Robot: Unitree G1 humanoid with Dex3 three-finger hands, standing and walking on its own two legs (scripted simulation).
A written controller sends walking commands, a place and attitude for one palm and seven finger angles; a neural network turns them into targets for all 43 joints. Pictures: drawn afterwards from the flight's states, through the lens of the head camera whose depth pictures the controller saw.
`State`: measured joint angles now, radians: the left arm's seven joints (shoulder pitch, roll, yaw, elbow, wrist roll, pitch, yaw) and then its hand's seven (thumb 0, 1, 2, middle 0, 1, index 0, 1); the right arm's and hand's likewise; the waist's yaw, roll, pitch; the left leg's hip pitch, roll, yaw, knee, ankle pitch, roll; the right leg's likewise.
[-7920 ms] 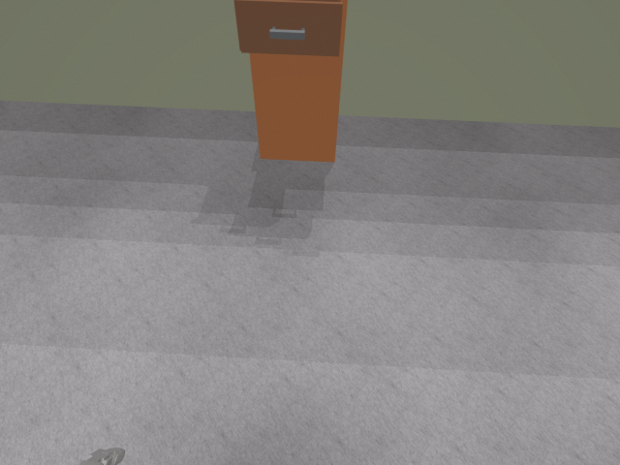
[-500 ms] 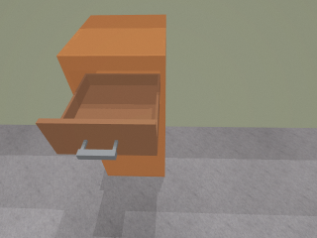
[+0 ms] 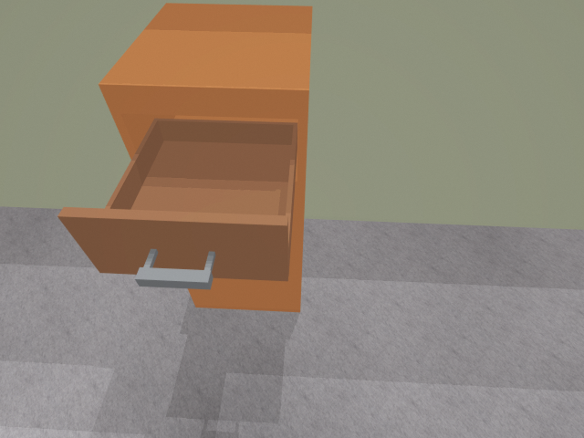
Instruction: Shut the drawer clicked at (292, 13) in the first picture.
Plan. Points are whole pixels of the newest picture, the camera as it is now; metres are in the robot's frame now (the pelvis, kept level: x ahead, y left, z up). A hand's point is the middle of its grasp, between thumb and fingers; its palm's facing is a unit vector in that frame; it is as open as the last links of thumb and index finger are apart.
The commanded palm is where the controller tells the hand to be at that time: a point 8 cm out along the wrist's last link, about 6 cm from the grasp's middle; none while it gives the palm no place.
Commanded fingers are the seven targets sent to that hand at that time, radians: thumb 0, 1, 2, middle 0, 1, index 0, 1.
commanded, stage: look again from close up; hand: left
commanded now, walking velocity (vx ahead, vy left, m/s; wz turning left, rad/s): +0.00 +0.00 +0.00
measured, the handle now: (178, 267) +0.37 +0.21 -0.01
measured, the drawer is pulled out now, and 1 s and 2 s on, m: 0.28 0.28 0.28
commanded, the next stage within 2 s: raise the hand and make a fist in 0.32 s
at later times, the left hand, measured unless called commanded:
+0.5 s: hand out of the picture +0.07 +0.18 -0.14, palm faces +0.16 -0.96 -0.23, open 7.2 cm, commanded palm +0.11 +0.21 -0.06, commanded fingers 0.00 0.90 0.90 -0.30 -0.41 -0.30 -0.41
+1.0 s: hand (168, 422) +0.15 +0.17 -0.01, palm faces +0.09 -0.99 -0.06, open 5.1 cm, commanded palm +0.14 +0.22 -0.01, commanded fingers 0.00 0.90 0.90 -0.80 -0.95 -0.80 -0.95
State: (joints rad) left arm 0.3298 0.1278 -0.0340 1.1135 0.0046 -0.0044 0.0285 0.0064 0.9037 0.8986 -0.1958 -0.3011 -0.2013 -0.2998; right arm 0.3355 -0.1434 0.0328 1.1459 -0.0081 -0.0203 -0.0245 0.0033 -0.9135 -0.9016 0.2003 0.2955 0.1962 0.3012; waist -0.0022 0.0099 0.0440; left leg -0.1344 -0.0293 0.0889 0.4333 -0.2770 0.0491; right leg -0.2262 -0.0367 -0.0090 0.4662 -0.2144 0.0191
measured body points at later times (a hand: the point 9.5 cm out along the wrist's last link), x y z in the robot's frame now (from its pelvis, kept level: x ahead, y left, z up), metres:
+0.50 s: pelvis +0.01 -0.01 +0.00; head +0.02 -0.01 +0.45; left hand +0.06 +0.23 -0.12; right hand +0.03 -0.23 -0.15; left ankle -0.02 +0.08 -0.74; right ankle +0.02 -0.13 -0.74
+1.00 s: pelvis -0.02 -0.04 -0.08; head +0.02 -0.02 +0.37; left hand +0.14 +0.22 -0.01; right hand +0.23 -0.24 -0.11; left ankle -0.02 +0.08 -0.74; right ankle +0.02 -0.13 -0.74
